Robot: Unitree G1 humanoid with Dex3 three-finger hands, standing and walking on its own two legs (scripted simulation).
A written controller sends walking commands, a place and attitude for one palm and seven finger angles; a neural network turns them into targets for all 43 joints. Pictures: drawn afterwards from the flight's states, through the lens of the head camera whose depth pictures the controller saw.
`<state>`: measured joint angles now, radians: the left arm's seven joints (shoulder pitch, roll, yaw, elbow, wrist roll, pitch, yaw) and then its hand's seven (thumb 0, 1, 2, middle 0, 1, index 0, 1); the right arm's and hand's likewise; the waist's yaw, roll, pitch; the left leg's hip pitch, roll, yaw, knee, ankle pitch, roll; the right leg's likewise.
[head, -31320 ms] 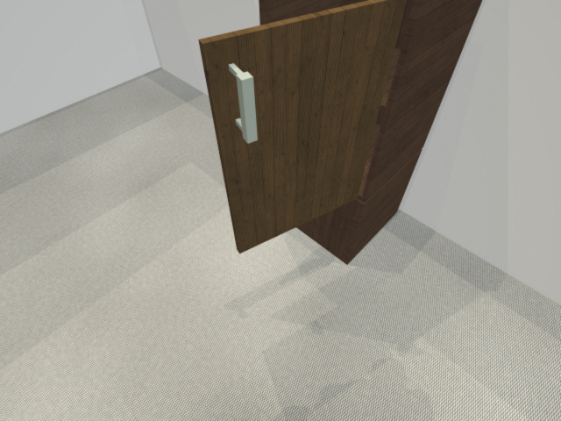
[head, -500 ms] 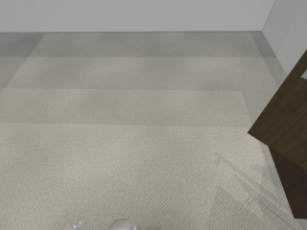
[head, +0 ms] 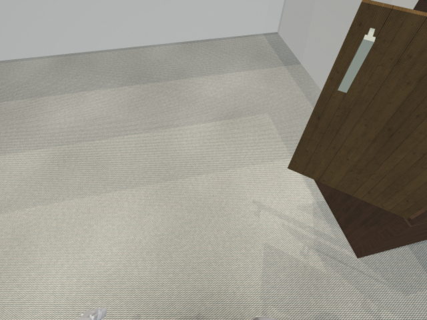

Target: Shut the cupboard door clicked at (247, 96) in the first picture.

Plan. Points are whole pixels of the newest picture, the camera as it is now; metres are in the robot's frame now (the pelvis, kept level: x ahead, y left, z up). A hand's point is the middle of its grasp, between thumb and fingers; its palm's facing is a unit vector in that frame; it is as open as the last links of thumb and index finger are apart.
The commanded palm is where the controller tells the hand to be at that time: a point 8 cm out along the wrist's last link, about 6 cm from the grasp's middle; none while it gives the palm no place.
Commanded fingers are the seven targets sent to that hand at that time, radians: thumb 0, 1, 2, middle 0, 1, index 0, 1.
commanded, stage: turn to face it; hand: left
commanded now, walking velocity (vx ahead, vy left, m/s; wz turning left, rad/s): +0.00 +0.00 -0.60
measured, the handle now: (356, 61) +0.63 -0.28 +0.15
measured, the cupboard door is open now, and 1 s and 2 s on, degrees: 48 48 48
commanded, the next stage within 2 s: take the last steps up to it in 0.70 s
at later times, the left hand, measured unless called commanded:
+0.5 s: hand (136, 311) +0.15 +0.18 -0.18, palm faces -0.21 -0.96 -0.20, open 7.4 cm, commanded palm none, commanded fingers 0.00 0.90 0.90 -0.20 -0.30 -0.20 -0.30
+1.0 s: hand (169, 283) +0.21 +0.11 -0.16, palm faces -0.41 -0.88 -0.23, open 7.4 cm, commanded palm none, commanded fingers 0.00 0.90 0.90 -0.20 -0.30 -0.20 -0.30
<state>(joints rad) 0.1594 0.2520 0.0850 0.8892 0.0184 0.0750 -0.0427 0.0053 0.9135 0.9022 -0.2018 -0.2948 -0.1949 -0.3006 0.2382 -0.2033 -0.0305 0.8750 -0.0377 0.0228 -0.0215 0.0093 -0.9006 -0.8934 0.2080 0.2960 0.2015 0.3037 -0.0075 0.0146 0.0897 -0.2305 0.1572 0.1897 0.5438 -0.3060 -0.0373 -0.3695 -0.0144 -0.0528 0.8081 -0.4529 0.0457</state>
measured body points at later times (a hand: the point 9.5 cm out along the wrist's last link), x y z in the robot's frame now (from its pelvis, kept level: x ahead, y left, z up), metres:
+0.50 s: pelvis +0.04 +0.00 -0.01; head +0.09 +0.01 +0.44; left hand +0.17 +0.23 -0.16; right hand +0.07 -0.27 -0.13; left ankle +0.08 +0.11 -0.74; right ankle +0.00 -0.12 -0.73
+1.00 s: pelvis +0.07 -0.03 +0.00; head +0.09 -0.06 +0.45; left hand +0.23 +0.16 -0.14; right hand -0.02 -0.27 -0.15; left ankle +0.10 +0.08 -0.68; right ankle -0.02 -0.12 -0.74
